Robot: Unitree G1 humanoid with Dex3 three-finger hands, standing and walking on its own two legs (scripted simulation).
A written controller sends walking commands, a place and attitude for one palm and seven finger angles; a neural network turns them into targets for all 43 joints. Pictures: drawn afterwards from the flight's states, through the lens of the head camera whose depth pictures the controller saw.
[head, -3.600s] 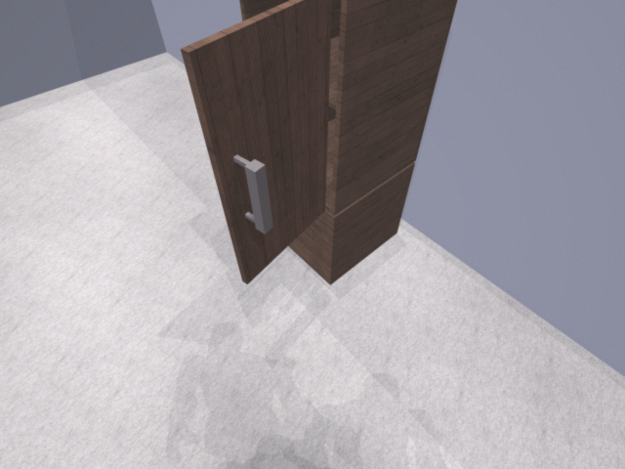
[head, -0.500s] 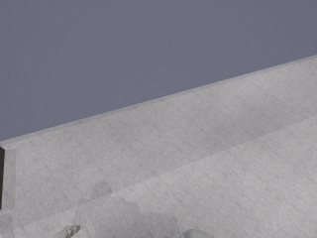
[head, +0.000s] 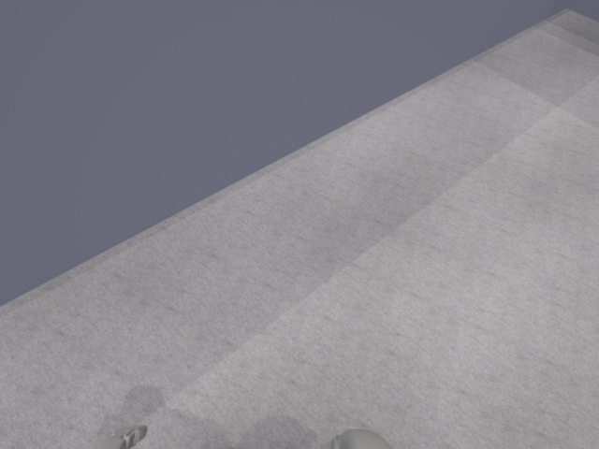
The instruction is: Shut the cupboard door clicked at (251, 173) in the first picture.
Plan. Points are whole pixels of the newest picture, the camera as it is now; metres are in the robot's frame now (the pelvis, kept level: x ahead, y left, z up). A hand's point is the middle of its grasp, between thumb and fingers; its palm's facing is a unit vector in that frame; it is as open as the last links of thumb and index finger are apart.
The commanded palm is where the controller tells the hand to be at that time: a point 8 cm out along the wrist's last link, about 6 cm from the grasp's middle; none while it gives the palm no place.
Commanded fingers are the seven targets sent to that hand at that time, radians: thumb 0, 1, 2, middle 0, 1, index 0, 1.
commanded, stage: walk around to get in front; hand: left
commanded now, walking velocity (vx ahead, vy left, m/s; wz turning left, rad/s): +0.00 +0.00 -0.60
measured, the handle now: out of the picture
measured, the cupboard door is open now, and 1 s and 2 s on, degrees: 100 100 100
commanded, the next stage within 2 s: walk to a spot facing it in 1.16 s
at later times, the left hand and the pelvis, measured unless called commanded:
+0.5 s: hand (202, 424) +0.17 +0.16 -0.18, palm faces -0.24 -0.95 -0.19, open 7.4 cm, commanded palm none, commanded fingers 0.00 0.90 0.90 -0.20 -0.30 -0.20 -0.30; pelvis +0.11 -0.03 -0.01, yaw -19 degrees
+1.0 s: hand (359, 252) +0.48 -0.10 -0.15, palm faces -0.57 -0.79 -0.22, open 7.4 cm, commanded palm none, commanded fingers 0.00 0.90 0.90 -0.20 -0.30 -0.20 -0.30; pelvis +0.26 -0.17 -0.01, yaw -32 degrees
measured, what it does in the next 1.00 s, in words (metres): walks ahead, turning right: right foot, then left foot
